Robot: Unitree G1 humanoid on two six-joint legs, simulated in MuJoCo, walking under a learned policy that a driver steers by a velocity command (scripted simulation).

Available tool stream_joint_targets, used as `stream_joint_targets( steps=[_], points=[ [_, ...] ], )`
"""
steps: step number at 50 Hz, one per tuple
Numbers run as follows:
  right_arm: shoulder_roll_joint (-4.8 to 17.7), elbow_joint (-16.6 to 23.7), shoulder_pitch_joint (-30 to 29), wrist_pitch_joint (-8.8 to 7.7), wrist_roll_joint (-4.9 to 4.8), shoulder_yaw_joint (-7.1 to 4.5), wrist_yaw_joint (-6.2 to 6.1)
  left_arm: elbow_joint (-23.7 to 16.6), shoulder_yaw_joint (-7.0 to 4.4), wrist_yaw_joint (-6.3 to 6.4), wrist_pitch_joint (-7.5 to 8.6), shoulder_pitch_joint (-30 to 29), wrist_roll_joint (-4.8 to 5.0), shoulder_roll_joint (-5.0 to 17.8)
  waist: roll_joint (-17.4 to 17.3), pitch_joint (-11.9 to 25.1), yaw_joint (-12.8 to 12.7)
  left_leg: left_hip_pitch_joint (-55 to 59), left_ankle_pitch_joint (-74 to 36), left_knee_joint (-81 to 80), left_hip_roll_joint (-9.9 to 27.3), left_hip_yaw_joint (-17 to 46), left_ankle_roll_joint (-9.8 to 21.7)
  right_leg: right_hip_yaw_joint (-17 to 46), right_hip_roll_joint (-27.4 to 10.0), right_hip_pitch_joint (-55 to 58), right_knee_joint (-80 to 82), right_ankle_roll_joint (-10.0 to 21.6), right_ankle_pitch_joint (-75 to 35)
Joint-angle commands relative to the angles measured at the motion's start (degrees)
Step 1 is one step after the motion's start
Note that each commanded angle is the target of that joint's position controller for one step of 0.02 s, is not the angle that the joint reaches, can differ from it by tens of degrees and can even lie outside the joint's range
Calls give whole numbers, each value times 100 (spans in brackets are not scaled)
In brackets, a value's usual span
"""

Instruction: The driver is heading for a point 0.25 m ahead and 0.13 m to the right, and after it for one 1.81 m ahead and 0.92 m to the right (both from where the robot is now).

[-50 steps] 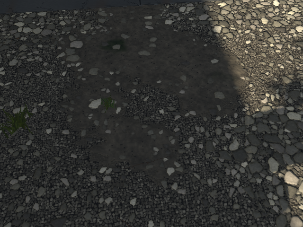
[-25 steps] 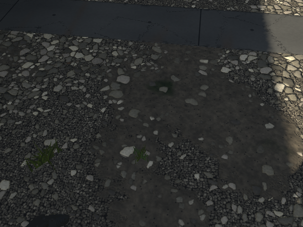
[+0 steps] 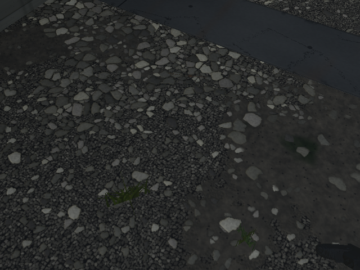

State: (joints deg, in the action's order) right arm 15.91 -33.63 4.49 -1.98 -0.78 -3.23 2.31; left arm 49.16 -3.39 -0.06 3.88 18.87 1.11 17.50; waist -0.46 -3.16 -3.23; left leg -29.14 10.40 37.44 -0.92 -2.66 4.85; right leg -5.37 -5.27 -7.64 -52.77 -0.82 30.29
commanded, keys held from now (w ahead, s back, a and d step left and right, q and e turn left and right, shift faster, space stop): w+e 0.10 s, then e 0.90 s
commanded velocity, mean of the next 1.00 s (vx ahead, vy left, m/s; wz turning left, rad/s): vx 0.17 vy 0.00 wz -0.42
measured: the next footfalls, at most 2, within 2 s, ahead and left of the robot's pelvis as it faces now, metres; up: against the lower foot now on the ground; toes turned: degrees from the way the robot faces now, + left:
right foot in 0.44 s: +0.36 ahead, -0.13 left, +0.00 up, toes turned -12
left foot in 0.90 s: +0.41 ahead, +0.09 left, +0.00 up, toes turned -32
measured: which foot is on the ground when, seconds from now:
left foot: down 0.00-0.46, up 0.48-0.88, down 0.90-1.00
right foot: up 0.00-0.42, down 0.44-0.90, up 0.92-1.00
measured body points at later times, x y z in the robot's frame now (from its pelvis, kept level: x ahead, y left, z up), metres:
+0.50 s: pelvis +0.22 -0.03 +0.00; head +0.27 -0.04 +0.45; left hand +0.44 +0.20 -0.09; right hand +0.30 -0.32 -0.11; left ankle +0.11 +0.10 -0.66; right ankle +0.32 -0.12 -0.72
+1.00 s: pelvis +0.30 +0.01 +0.02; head +0.34 +0.02 +0.47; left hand +0.59 +0.17 -0.07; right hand +0.27 -0.30 -0.07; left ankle +0.38 +0.11 -0.72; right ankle +0.27 -0.10 -0.66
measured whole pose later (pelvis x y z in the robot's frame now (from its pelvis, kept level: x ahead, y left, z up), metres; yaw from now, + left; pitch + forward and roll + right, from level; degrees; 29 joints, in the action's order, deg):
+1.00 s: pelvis +0.30 +0.01 +0.02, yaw -30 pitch +2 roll -1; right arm 15.5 -41.9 11.3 -0.6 1.6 -4.1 -1.5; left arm 34.8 -5.2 1.2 -2.7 9.3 0.7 18.8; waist 2.6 -0.7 0.4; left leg -18.0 14.0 29.6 0.0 2.2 0.1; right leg 8.4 7.8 -31.3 -55.7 -1.2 25.6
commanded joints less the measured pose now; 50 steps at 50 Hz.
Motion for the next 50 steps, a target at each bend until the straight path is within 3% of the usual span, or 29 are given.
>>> stream_joint_targets(
  steps=[1,2,3,5,6,9,12,14,18,21,22,23,24,25,26,27,28,30,32,35,39,41,43,44,45,46,47,48,50],
  points=[
    [1009,-113,1773,-134,64,-313,-42,-700,-100,-98,281,-513,264,837,-520,1470,1012,4116,73,-1902,2104,3269,1234,949,67,-3707,-2525,267,-268],
    [842,-153,1388,-174,52,-255,-43,-670,-73,-50,267,-603,169,720,-173,1038,743,3284,-465,-1974,1857,2579,1031,937,-199,-3471,-2119,254,-779],
    [633,-163,1085,-211,73,-200,-36,-610,-102,-29,212,-541,67,709,-265,745,531,2684,-833,-2133,1613,2025,919,962,-334,-3204,-1806,213,-1107],
    [486,-222,876,-332,123,-177,-44,-432,-108,-30,36,-111,83,558,-440,686,262,2121,-1021,-2537,1447,1458,845,1061,-419,-2663,-1613,129,-1565],
    [484,-288,816,-395,143,-175,-51,-379,-110,-8,-41,-43,79,476,-375,570,186,1957,-1712,-2617,1431,1148,840,1058,-350,-2614,-1525,60,-1656],
    [540,-475,765,-443,232,-200,-155,-433,-114,51,-114,-209,3,321,-293,307,118,1814,-3419,-2611,1318,254,690,1129,-110,-2796,-933,-138,-2178],
    [574,-525,599,-367,205,-189,-290,-570,-59,-23,-77,-606,-52,146,-366,254,222,1850,-3508,-2578,1050,-446,436,791,19,-2547,438,-144,-3243],
    [682,-628,767,-291,164,-215,-376,-762,-4,-122,-66,-1029,-86,18,-323,264,443,2144,-3568,-2466,1155,-542,411,587,81,-2505,1092,-116,-3623],
    [837,-751,826,-53,50,-288,-464,-1067,-72,-321,-84,-1176,-92,199,-387,355,485,2943,-3825,-1862,1551,-485,432,419,176,-2682,1579,102,-2909],
    [914,-672,558,100,-50,-330,-554,-1063,-227,-385,-80,-488,-106,485,-423,683,88,2958,-4686,-483,1457,-579,190,106,600,-1840,2015,449,-2342],
    [836,-658,588,109,-58,-295,-557,-955,-347,-315,-52,87,-132,743,-112,1010,-204,2670,-4185,624,1076,-737,-93,199,758,-919,2646,669,-3347],
    [586,-513,769,53,149,-188,-517,-1031,-478,-162,-59,349,-169,1316,909,1493,-184,1340,-1530,2362,520,-769,-497,1757,-317,485,2512,1147,-6204],
    [209,-372,1343,2,267,-51,-405,-1236,-477,-118,-61,44,-271,1608,1780,2333,374,-511,3019,4341,-706,76,-867,4366,-1730,1992,2629,2653,-7306],
    [680,-525,1187,-43,149,-127,-300,-1393,-398,-140,-110,-107,-204,1200,833,2786,-3,-657,2726,4620,-296,1095,-758,4079,-1540,1866,2887,2553,-6197],
    [763,-393,732,-22,6,-145,-282,-1492,-322,-124,-141,-467,-135,925,533,2147,47,-871,2292,4453,-104,1012,-677,3402,-1265,1303,2968,2238,-5244],
    [687,-420,561,30,61,-148,-341,-1495,-276,-101,-198,-701,-34,729,-42,1480,197,-947,1945,3914,111,907,-682,2939,-948,546,3139,1882,-4444],
    [746,-414,461,114,136,-186,-415,-1531,-225,-56,-249,-878,19,578,4,1163,289,-780,1711,3403,250,878,-702,2706,-748,-69,3274,1692,-3894],
    [578,-422,587,219,136,-168,-430,-1610,-256,-13,-332,-1026,-96,658,428,940,475,-226,1422,2709,134,715,-768,2492,-371,-825,3479,1536,-3500],
    [448,-481,646,219,124,-128,-470,-1634,-315,61,-368,-957,-141,789,599,1057,446,-70,1329,2101,44,684,-893,2417,-294,-862,3440,1543,-3694],
    [431,-498,509,227,117,-112,-501,-1686,-363,170,-446,-959,-89,887,668,1245,347,65,941,1485,22,788,-989,2559,-233,-848,3382,1427,-2879],
    [474,-450,322,168,80,-140,-457,-1772,-371,199,-555,-1040,-100,875,932,1102,225,292,804,780,-52,837,-947,2954,-132,-974,3406,1270,-1710],
    [509,-438,326,91,56,-164,-411,-1796,-370,182,-593,-1012,-96,854,1026,1082,181,438,890,335,-100,840,-866,3210,-149,-820,3294,1234,-1757],
    [524,-493,541,14,35,-198,-352,-1834,-361,181,-633,-1089,-51,830,1070,1061,311,864,648,-518,-148,749,-722,3361,-74,-791,3082,1129,-2006],
    [557,-565,754,-15,38,-232,-325,-1849,-348,192,-659,-1127,-7,790,1032,1031,450,1331,209,-1233,-102,682,-617,3299,87,-954,2897,982,-1999],
    [868,-587,932,-17,116,-327,-335,-1862,-296,200,-668,-982,-6,607,605,1077,432,1944,49,-1650,615,1201,-363,2997,398,-1437,2362,704,-1368],
    [1444,-550,789,50,269,-448,-372,-2010,-245,180,-636,-896,6,375,-1140,819,142,2227,-645,-1989,1832,2617,396,1758,1339,-2615,1157,330,-14],
    [1245,-456,698,40,417,-419,-359,-2032,-369,150,-537,-931,-84,790,-1604,780,262,1876,-1221,-2153,2503,3430,1072,1447,1263,-2935,-323,48,554],
    [941,-304,385,29,363,-328,-400,-1877,-472,123,-527,-774,-69,1053,-1075,756,160,1800,-1368,-2010,2330,2937,1018,1538,1047,-2893,-1097,-56,187],
    [642,-223,65,60,165,-246,-452,-1605,-467,156,-645,-544,-45,873,-644,624,99,1909,-1322,-1782,1650,1874,531,1348,956,-2994,-1727,-253,-453]
  ],
)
